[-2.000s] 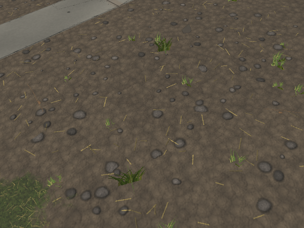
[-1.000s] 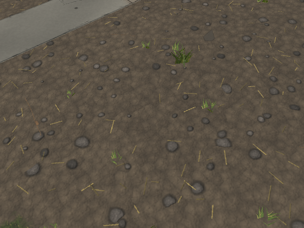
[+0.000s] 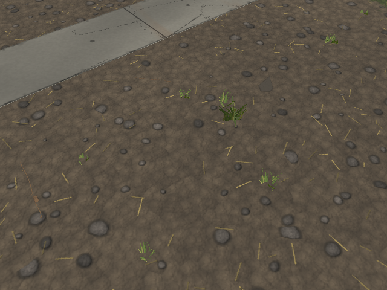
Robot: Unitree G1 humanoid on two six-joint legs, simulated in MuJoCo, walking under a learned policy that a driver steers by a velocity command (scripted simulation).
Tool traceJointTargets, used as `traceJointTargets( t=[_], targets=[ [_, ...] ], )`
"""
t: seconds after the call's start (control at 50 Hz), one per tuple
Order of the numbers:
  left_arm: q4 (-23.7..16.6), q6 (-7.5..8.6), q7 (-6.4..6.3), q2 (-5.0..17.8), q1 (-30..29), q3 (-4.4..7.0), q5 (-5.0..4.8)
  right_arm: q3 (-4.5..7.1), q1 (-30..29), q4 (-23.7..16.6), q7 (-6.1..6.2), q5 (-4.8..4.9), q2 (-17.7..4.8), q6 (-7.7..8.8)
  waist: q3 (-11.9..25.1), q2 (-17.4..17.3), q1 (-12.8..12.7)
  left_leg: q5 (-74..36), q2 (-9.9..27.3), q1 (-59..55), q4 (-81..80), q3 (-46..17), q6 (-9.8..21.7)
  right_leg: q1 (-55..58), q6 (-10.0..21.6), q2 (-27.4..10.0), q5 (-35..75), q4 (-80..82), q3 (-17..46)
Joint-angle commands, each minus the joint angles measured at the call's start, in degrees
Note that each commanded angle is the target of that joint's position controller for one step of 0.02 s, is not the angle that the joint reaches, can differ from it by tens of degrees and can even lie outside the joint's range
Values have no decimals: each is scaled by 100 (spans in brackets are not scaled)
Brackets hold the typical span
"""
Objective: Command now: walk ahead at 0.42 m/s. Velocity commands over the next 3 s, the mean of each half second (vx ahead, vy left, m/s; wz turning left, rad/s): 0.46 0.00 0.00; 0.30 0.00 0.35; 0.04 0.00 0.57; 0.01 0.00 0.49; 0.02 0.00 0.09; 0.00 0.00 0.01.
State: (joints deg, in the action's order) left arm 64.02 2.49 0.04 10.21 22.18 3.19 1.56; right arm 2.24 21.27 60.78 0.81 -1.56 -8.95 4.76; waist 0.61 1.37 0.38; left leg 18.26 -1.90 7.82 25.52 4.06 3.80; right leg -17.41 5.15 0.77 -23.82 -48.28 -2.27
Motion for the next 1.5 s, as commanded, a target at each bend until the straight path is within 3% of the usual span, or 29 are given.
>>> traceJointTargets(
  t=[0.02,0.1,0.22,0.26,0.3,0.32,0.34,0.36,0.4,0.44,0.48,0.56,0.72,0.76,0.82,0.84,0.86,0.88,0.9,0.94,0.96,1.04,1.16,1.32,1.42,1.44,1.46,1.48,1.5],
  targets=[
    [-610,209,123,258,-853,36,31,114,964,122,33,2,-622,-20,-916,-343,172,16,1850,-1394,-1761,-2363,822,-2858,7,-395,447,-1115,204],
    [-791,83,178,203,-1231,48,50,12,1036,200,39,49,-459,101,-804,-575,29,-2386,1394,-1163,-1677,-1237,660,-2645,-222,-332,1111,-838,-147],
    [-1381,23,178,158,-2428,-65,-47,0,1057,244,48,43,-672,157,-975,-858,130,-3666,1250,-490,-1693,-626,611,-1299,-73,-45,1794,1178,-618],
    [-1345,40,114,361,-2090,9,-57,25,939,248,53,48,-796,186,-734,-829,-112,-5062,1363,-731,-1149,-497,528,-637,164,134,1732,1363,-638],
    [-910,116,30,613,-716,157,-56,68,779,231,68,55,-930,153,9,-682,-724,-5864,1252,-828,506,-276,363,780,395,378,1733,1755,-638],
    [-650,161,-22,841,107,261,26,62,778,198,49,65,-908,134,441,-564,-1025,-4837,1053,-101,1747,-185,300,1979,515,33,1525,1892,-278],
    [-590,183,-58,1428,804,402,170,-35,1104,21,-16,145,-418,109,1205,389,-1003,-2022,517,1273,3828,60,162,3313,925,-1632,310,2152,1886],
    [-624,105,16,1509,608,414,58,35,1332,4,-68,232,-389,91,1667,965,-763,1050,-317,2361,5441,-445,116,3525,1545,-2521,-205,3386,4521],
    [-842,142,47,875,-690,238,-109,109,217,-323,-93,76,-673,87,96,39,-386,23,412,2897,5287,-699,234,1853,1209,-2066,-467,3712,3059],
    [-721,258,19,418,-813,87,-75,120,142,-341,-119,-37,-483,25,-346,-89,5,-280,723,2304,4540,-701,193,772,845,-1555,807,3917,1971],
    [-575,347,-27,327,-533,26,-59,104,317,-298,-173,-93,-295,-122,-342,18,174,-309,756,1987,4193,-607,89,487,762,-1332,1577,3986,1411],
    [-487,424,-50,589,-87,46,-51,118,-530,-629,-241,-56,-375,-279,-609,63,128,-964,866,2750,3480,-464,-60,671,698,-1237,1898,4306,744],
    [-381,434,-180,521,516,-76,-95,-27,-1921,-1126,-266,23,-207,-190,-623,191,-230,-2201,324,2320,1165,322,32,1451,161,-1051,5302,3547,-650],
    [-379,388,-262,638,507,-51,-75,7,-1716,-1117,-245,-22,-332,-168,-440,350,-137,-1833,93,2047,974,432,154,1826,90,-1123,6215,2919,-745],
    [-500,287,-361,860,226,42,-92,179,-364,-758,-186,-104,-677,-64,215,448,423,-1567,-267,782,344,372,487,1885,33,-1188,6474,847,-779],
    [-589,276,-329,911,100,70,-145,270,88,-668,-156,-166,-900,-1,464,179,717,-2735,26,10,-226,8,686,1351,-119,-965,5052,-503,-911],
    [-854,267,-291,444,405,-1,-130,410,125,-746,-121,-152,-1501,13,1065,-933,364,-6585,1665,-1478,733,-1604,1230,-195,-306,-310,-12,-2415,-978],
    [-989,191,-276,439,749,8,-295,483,220,-856,-134,70,-1712,-84,2096,-1166,327,-7596,2647,-2468,383,-3463,2419,-1323,-453,351,-1329,-3844,-17],
    [-1031,144,-252,643,415,41,-138,464,-153,-1025,-96,179,-1528,-215,1745,-309,281,-6356,2397,-1814,3,-3037,2316,-1578,-464,-64,-702,-3810,374],
    [-1238,121,-221,650,-314,76,-25,316,-806,-1139,-29,152,-986,-320,406,104,72,-4765,1776,-348,-587,-2389,1789,-1709,-533,-337,-126,-3027,407],
    [-1305,21,-220,657,-347,95,50,294,-796,-1135,8,166,-889,-345,253,46,-29,-4526,1525,85,-702,-2117,1598,-1496,-575,-419,-31,-2635,444],
    [-1401,-295,-225,467,-237,70,31,354,-779,-1235,-35,53,-1158,-316,463,-207,-196,-4029,1096,599,-774,-1849,1250,-1100,-692,-303,242,-1906,386],
    [-1843,-459,-237,732,-1132,128,28,440,-623,-1415,-18,70,-1359,-492,384,-665,85,-1017,884,510,-1093,-2483,880,-1581,-844,-301,543,-1066,558],
    [-2172,-372,-284,787,-1477,68,-97,514,-528,-1589,-44,-7,-1467,-605,234,-828,237,-501,883,300,-1011,-3276,888,-1158,-664,45,71,116,668],
    [-2129,-249,-335,842,-699,32,-213,532,-896,-1738,-114,53,-1478,-691,288,-872,-152,-965,615,784,-787,-3520,532,443,-380,362,313,2099,548],
    [-2084,-216,-376,969,-463,64,-174,509,-972,-1790,-100,117,-1394,-694,230,-713,-277,-309,324,1239,-618,-3341,224,1090,-311,140,715,2996,662],
    [-2191,-212,-430,1455,-630,160,-91,424,-665,-1827,-72,167,-1018,-687,259,343,-20,975,-295,1843,454,-2582,-149,1523,-49,-1076,86,3704,1870],
    [-2507,-234,-417,1848,-1225,194,-26,457,-604,-1885,-20,147,-1073,-648,40,1103,65,1487,-1114,2775,1882,-1259,-325,1244,484,-2348,418,3943,3296],
    [-2468,-250,-373,1631,-1259,171,43,551,-815,-1851,-34,-64,-1532,-630,-156,554,74,1256,-558,2549,2844,-1202,-413,588,804,-2350,1448,3699,2870]
  ],
)
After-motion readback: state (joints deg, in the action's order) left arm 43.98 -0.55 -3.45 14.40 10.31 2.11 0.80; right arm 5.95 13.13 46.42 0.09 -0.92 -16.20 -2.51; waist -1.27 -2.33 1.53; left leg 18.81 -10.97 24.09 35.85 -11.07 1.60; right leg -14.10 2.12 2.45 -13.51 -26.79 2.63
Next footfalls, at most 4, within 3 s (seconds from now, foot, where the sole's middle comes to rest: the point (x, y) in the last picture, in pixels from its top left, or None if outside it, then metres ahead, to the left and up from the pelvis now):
0.32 right None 0.34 -0.09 -0.78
0.84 left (177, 267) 0.61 0.06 -0.78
1.46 right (228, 264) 0.62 -0.12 -0.78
1.94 left None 0.48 0.04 -0.78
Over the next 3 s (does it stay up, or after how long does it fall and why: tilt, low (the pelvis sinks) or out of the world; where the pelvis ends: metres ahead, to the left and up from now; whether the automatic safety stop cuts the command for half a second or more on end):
stays up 0.55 -0.06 0.01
